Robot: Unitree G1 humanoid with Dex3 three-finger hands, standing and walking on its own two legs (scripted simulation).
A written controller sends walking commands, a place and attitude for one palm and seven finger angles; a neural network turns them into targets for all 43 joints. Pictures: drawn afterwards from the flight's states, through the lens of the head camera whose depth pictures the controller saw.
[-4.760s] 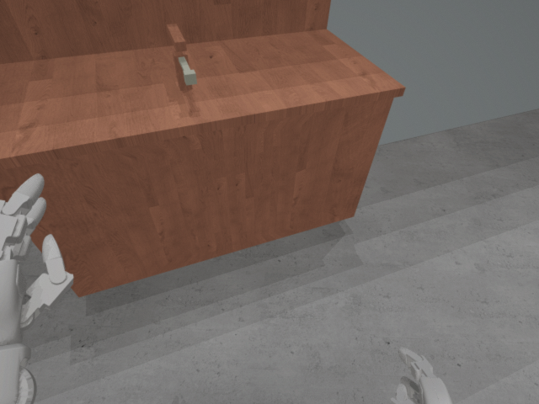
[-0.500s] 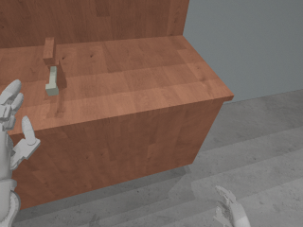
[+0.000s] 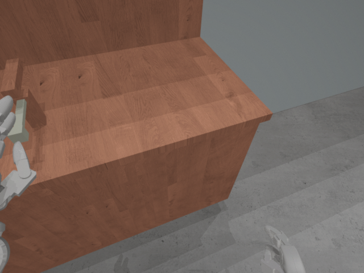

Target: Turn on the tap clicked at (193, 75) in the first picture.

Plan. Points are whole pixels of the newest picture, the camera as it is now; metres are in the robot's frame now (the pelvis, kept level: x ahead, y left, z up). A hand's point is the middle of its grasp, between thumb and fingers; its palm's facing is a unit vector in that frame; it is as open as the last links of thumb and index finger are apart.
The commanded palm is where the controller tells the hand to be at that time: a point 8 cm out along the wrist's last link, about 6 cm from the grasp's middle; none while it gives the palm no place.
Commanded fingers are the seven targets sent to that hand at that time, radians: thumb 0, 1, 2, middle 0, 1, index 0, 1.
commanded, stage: shuffle to correct the standing spot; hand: left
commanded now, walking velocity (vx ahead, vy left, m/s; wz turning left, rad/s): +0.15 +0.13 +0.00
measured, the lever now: (18, 134) +0.37 +0.38 +0.10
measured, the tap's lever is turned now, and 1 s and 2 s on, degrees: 0 0 0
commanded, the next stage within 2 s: come to a stop and stand still in 0.16 s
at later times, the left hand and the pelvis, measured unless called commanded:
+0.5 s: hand (26, 142) +0.27 +0.27 +0.20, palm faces +0.42 -0.81 -0.41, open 7.4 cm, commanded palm +0.20 +0.31 +0.20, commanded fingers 0.00 0.90 0.90 -0.20 -0.30 -0.20 -0.30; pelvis +0.05 +0.03 +0.00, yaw +1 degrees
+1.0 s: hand (8, 141) +0.28 +0.30 +0.19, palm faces +0.41 -0.84 -0.35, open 7.4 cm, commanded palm +0.22 +0.34 +0.20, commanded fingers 0.00 0.90 0.90 -0.20 -0.30 -0.20 -0.30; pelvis +0.07 +0.05 +0.02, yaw +1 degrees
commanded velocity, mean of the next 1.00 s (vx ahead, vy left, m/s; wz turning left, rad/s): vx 0.01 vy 0.01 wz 0.00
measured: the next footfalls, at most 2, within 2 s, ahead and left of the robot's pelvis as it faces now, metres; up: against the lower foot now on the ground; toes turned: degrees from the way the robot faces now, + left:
left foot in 0.32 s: +0.12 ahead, +0.15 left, +0.00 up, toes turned -2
right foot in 0.50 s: +0.09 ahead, -0.06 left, +0.00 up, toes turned +0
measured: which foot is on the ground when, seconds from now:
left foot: down 0.00-0.06, up 0.08-0.30, down 0.32-1.00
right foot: down 0.00-0.32, up 0.34-0.48, down 0.50-1.00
